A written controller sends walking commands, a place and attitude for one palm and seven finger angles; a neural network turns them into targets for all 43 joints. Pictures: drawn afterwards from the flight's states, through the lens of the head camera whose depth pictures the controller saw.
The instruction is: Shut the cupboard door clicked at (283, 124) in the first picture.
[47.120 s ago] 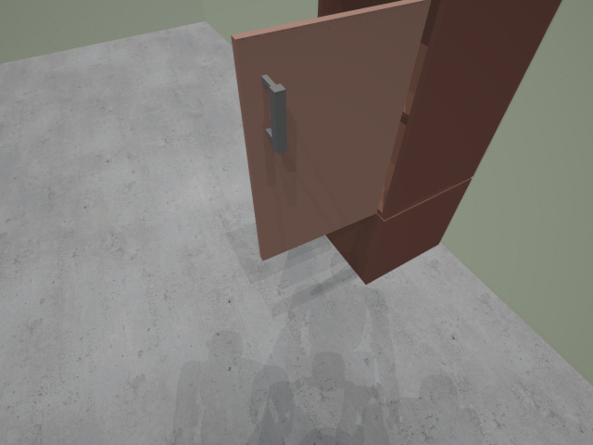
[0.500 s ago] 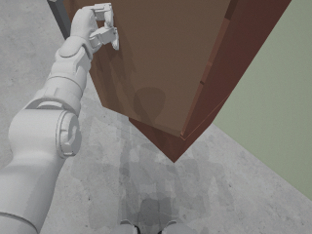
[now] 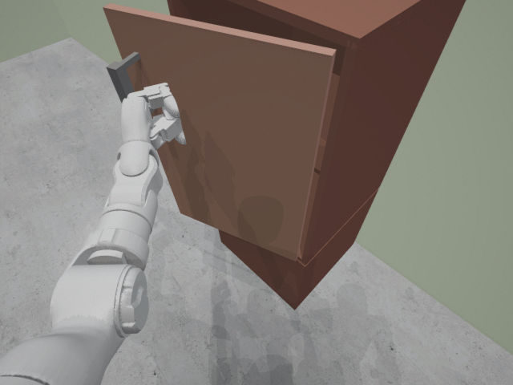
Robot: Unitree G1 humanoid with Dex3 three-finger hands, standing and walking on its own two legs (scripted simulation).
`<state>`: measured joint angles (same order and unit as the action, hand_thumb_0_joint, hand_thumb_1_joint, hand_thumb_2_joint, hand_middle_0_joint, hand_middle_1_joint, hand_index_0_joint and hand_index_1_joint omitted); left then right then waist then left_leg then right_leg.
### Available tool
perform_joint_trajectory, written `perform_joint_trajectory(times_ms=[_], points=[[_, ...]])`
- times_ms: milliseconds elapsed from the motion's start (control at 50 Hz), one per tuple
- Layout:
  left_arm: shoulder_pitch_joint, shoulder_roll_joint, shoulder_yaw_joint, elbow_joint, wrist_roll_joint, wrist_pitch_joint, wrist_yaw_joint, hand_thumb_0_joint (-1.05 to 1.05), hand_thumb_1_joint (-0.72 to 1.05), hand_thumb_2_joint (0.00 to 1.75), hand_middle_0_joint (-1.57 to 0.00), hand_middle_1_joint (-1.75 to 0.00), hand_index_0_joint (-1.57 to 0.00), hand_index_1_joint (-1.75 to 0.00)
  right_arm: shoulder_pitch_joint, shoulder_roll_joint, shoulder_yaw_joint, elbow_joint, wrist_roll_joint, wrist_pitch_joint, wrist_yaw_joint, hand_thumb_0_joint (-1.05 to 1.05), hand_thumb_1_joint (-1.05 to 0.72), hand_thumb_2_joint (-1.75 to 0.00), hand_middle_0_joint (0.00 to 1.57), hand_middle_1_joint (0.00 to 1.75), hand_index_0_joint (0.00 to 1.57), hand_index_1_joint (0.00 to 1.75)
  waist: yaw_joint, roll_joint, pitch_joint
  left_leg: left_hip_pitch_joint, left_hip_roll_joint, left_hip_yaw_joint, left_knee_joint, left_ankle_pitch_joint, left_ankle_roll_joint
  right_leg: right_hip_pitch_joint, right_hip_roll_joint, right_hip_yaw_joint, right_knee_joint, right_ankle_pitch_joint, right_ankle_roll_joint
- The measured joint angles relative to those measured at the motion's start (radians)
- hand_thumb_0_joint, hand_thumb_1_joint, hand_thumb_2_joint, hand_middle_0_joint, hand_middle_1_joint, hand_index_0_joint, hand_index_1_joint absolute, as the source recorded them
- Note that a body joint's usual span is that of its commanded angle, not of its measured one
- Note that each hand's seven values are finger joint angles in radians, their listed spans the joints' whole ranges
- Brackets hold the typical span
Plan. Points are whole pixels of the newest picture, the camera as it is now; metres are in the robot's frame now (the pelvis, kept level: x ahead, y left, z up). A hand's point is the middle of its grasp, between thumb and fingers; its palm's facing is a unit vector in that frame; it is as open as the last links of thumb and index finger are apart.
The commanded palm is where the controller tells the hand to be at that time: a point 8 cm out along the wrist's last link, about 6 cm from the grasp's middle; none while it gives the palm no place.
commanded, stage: pull the fist back off the door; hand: left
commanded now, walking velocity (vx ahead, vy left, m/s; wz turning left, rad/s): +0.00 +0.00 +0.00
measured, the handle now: (135, 91) +0.61 +0.19 +0.14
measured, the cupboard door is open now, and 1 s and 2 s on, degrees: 19 19 19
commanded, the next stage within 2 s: draw the hand back to the body in 0.30 s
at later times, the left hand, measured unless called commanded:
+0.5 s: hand (177, 144) +0.45 +0.10 +0.15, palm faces +0.09 -0.99 +0.05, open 3.1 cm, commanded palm +0.39 +0.15 +0.15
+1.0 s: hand (83, 221) +0.30 +0.18 +0.17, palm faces +0.09 -0.99 -0.09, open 3.1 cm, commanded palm +0.26 +0.24 +0.17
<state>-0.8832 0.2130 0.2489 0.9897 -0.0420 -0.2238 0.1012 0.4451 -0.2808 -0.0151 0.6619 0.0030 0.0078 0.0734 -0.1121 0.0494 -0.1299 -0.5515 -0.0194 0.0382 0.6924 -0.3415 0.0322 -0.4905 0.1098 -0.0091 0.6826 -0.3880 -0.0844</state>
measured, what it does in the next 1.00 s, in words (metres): stands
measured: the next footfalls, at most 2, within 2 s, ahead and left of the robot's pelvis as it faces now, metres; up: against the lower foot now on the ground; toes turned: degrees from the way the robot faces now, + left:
none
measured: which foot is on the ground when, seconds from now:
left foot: down 0.00-1.00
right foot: down 0.00-1.00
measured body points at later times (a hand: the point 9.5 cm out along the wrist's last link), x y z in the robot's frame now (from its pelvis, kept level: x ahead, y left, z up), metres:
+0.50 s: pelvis -0.03 +0.02 +0.00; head +0.00 +0.00 +0.45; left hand +0.43 +0.15 +0.15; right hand +0.05 -0.23 -0.12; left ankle -0.01 +0.10 -0.72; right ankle -0.04 -0.05 -0.72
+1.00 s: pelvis -0.02 +0.04 +0.02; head -0.05 +0.02 +0.47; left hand +0.29 +0.24 +0.18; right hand +0.19 -0.19 -0.04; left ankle -0.01 +0.10 -0.72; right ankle -0.04 -0.05 -0.72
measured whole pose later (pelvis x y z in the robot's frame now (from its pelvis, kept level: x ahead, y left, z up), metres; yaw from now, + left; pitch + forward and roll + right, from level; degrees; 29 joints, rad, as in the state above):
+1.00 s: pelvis -0.02 +0.04 +0.02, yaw +1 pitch -2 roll -1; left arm -0.16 0.21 0.05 0.09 -0.14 0.04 0.02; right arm 0.13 -0.25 0.04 0.57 0.06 -0.01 -0.03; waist 0.01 0.05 -0.06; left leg -0.25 -0.07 0.03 0.53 -0.26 0.08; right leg -0.18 0.07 -0.01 0.51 -0.31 -0.05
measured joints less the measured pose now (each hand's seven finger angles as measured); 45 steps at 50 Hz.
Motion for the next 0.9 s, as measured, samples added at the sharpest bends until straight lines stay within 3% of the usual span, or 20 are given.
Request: perform_joint_trajectory(times_ms=[120, 200, 280, 360, 460, 540, 620, 700, 780, 900], points=[[0.129, -0.067, -0.102, -0.103, -0.077, 0.095, -0.016, 0.02, 0.90, 0.90, -1.29, -1.50, -1.30, -1.50, -0.066, -0.017, -0.009, -0.010, 0.029, 0.008, -0.023, 0.00, -0.90, -0.90, 0.19, 0.30, 0.20, 0.30, 0.040, -0.007, 0.040, 0.053, -0.007, -0.024, -0.017, 0.021, 0.003, 0.067, -0.005, -0.023, -0.034, 0.019, 0.001], [0.162, -0.115, -0.168, -0.187, -0.079, 0.048, 0.023, 0.02, 0.90, 0.90, -1.30, -1.50, -1.30, -1.50, -0.136, -0.013, -0.011, -0.006, 0.026, -0.033, -0.044, 0.01, -0.90, -0.90, 0.19, 0.30, 0.20, 0.30, 0.048, -0.012, 0.075, 0.054, -0.014, -0.037, -0.008, 0.033, 0.005, 0.074, -0.011, -0.038, -0.030, 0.028, -0.007], [0.106, -0.126, -0.194, -0.174, -0.051, -0.003, 0.056, 0.02, 0.90, 0.90, -1.30, -1.50, -1.30, -1.50, -0.196, 0.005, 0.002, 0.012, 0.022, -0.061, -0.052, 0.00, -0.90, -0.90, 0.19, 0.30, 0.20, 0.30, 0.040, -0.015, 0.074, 0.040, -0.019, -0.035, 0.003, 0.038, 0.009, 0.056, -0.018, -0.039, -0.009, 0.026, -0.001], [-0.003, -0.103, -0.165, -0.037, -0.031, 0.043, 0.066, 0.02, 0.90, 0.90, -1.30, -1.50, -1.31, -1.50, -0.208, 0.030, 0.029, 0.016, 0.024, -0.051, -0.052, 0.00, -0.90, -0.90, 0.19, 0.30, 0.20, 0.30, 0.023, -0.016, 0.053, 0.033, -0.022, -0.026, -0.003, 0.045, 0.013, 0.043, -0.022, -0.031, -0.005, 0.030, 0.005], [-0.043, -0.077, -0.079, 0.063, -0.069, 0.100, 0.055, 0.02, 0.90, 0.90, -1.30, -1.50, -1.30, -1.50, -0.153, 0.045, 0.048, 0.006, 0.022, -0.033, -0.051, 0.00, -0.90, -0.90, 0.20, 0.30, 0.20, 0.30, 0.010, -0.009, 0.042, 0.041, -0.021, -0.011, -0.029, 0.054, 0.018, 0.045, -0.022, -0.014, -0.025, 0.042, 0.008], [0.099, -0.068, -0.036, -0.082, -0.072, 0.025, 0.030, 0.02, 0.90, 0.90, -1.29, -1.50, -1.30, -1.50, -0.084, 0.040, 0.041, 0.001, 0.013, -0.035, -0.043, 0.00, -0.90, -0.90, 0.20, 0.30, 0.20, 0.30, 0.020, -0.004, 0.038, 0.059, -0.018, 0.012, -0.043, 0.049, 0.023, 0.053, -0.019, 0.011, -0.031, 0.043, 0.010], [0.314, -0.059, -0.075, -0.308, -0.064, -0.016, -0.007, 0.02, 0.90, 0.90, -1.29, -1.50, -1.30, -1.50, -0.029, 0.026, 0.020, 0.006, 0.019, -0.032, -0.033, 0.01, -0.90, -0.90, 0.20, 0.30, 0.20, 0.30, 0.045, 0.006, 0.030, 0.098, -0.017, 0.025, -0.047, 0.034, 0.029, 0.090, -0.018, 0.026, -0.036, 0.032, 0.017], [0.469, -0.064, -0.138, -0.490, -0.099, 0.081, -0.049, 0.02, 0.90, 0.90, -1.29, -1.50, -1.30, -1.50, -0.032, 0.016, 0.010, 0.018, 0.043, -0.012, -0.050, 0.01, -0.90, -0.90, 0.20, 0.30, 0.20, 0.30, 0.071, 0.008, 0.039, 0.157, -0.019, 0.014, -0.058, 0.027, 0.033, 0.161, -0.019, 0.019, -0.067, 0.033, 0.023], [0.546, -0.070, -0.177, -0.632, -0.121, 0.185, -0.058, 0.02, 0.90, 0.90, -1.30, -1.50, -1.30, -1.50, -0.102, 0.011, 0.013, 0.013, 0.056, -0.019, -0.084, 0.01, -0.90, -0.90, 0.20, 0.30, 0.20, 0.30, 0.085, 0.001, 0.058, 0.204, -0.023, 0.002, -0.075, 0.036, 0.037, 0.218, -0.022, 0.008, -0.099, 0.044, 0.025], [0.607, -0.052, -0.189, -0.791, -0.127, 0.254, -0.066, 0.02, 0.90, 0.90, -1.29, -1.49, -1.30, -1.49, -0.237, 0.012, 0.029, -0.041, 0.062, -0.041, -0.107, 0.01, -0.90, -0.90, 0.19, 0.30, 0.20, 0.30, 0.107, 0.003, 0.066, 0.253, -0.035, 0.000, -0.111, 0.059, 0.043, 0.264, -0.034, 0.007, -0.127, 0.061, 0.031]])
